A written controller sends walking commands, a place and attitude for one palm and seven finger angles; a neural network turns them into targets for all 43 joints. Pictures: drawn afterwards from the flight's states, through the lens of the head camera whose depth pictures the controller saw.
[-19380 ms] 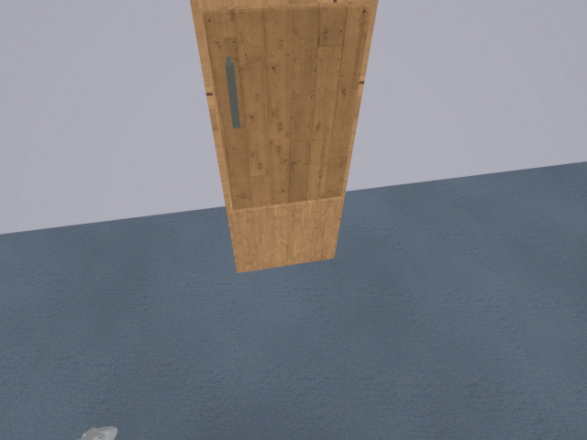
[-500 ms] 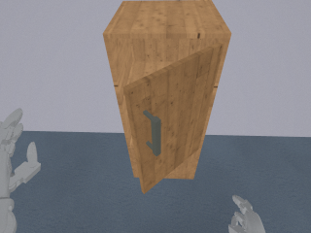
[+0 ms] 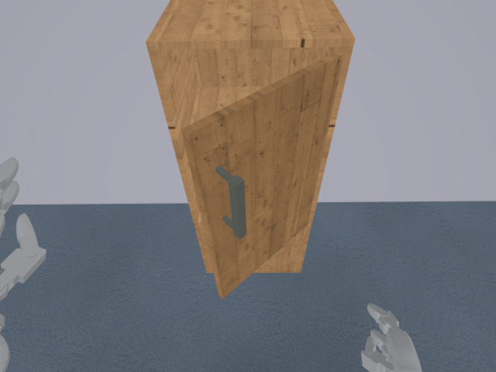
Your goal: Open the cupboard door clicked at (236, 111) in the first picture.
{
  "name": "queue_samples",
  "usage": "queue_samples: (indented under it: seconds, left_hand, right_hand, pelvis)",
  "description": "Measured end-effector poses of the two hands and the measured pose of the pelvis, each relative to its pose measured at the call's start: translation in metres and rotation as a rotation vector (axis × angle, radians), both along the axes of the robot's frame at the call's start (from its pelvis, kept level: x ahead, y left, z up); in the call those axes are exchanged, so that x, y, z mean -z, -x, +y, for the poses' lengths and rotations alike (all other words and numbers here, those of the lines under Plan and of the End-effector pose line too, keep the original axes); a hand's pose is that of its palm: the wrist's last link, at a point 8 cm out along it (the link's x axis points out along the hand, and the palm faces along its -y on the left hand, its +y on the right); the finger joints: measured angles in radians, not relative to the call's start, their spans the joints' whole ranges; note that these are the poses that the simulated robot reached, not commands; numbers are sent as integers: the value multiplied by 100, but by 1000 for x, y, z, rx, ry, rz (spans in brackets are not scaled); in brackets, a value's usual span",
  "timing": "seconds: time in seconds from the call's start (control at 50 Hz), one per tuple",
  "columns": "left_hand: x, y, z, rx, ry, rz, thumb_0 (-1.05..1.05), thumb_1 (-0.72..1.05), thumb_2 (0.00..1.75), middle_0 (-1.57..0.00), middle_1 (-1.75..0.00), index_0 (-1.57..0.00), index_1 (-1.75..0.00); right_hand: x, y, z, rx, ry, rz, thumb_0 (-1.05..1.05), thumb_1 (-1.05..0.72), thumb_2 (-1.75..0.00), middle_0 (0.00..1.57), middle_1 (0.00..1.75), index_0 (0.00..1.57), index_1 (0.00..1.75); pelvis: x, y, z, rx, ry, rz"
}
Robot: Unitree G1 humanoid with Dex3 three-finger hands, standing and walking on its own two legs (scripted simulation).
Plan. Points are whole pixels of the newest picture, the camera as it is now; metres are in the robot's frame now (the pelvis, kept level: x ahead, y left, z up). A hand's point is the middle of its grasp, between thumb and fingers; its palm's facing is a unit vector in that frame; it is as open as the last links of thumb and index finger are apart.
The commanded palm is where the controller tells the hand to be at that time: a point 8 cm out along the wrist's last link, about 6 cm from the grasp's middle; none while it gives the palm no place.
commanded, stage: step back with the hand held close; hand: left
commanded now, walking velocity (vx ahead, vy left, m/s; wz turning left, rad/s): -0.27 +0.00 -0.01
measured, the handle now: (231, 204) +0.39 +0.08 +0.04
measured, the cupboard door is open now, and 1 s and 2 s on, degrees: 43 43 43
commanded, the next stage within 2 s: stop stepping back and stand still in 1.08 s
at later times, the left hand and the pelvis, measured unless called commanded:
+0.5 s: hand out of the picture +0.12 +0.28 +0.15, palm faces +0.50 -0.74 -0.46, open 7.4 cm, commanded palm +0.06 +0.32 +0.17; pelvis -0.07 +0.02 -0.02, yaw +0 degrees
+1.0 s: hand out of the picture +0.08 +0.22 +0.15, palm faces +0.31 -0.81 -0.51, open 7.4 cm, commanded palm +0.01 +0.27 +0.17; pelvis -0.15 -0.02 +0.00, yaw -3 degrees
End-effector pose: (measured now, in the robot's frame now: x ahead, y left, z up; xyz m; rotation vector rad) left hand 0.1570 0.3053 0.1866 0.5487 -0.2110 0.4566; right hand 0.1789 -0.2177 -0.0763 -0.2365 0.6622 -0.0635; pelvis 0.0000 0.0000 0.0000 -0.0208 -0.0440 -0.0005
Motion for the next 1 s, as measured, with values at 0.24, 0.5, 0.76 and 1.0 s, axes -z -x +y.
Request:
queue_samples:
  seconds: [0.24, 0.5, 0.76, 1.0]
  left_hand:
    - [20, 16, -2, 109, -38, 135, 2, 88, 90, -22, -30, -22, -30]
    - [20, 77, 11, 5, -49, -62, 1, 88, 90, -21, -30, -22, -30]
    - [-3, 104, 2, 47, -80, -124, 2, 88, 90, -21, -30, -22, -30]
    - [15, 115, -48, 173, -36, 61, 1, 88, 90, -21, -30, -22, -30]
  right_hand:
    - [1, 36, -14, 118, 54, 46, 2, -90, -90, 20, 30, 21, 30]
    - [8, 91, -2, 84, 95, 19, 2, -90, -90, 20, 30, 21, 30]
    - [16, 164, -2, 135, 29, 96, 2, -90, -90, 20, 30, 21, 30]
    - [-3, 167, -44, 113, 41, 64, 2, -90, -90, 20, 30, 21, 30]
  pelvis:
    - [6, 27, 16, 18, -16, 50]
    - [23, 74, 16, -5, -18, 21]
    - [13, 106, 4, -10, 12, 42]
    - [0, 148, -24, 57, -61, 104]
